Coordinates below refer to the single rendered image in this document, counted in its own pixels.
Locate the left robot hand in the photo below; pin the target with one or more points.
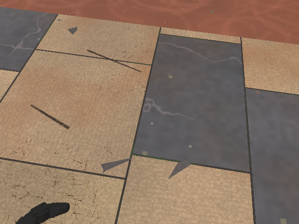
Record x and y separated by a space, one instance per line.
43 212

